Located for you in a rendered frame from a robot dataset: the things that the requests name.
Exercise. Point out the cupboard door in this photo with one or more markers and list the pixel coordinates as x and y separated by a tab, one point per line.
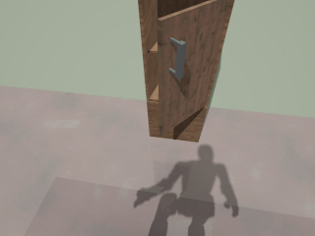
201	27

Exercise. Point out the handle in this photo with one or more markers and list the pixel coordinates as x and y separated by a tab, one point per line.
180	58

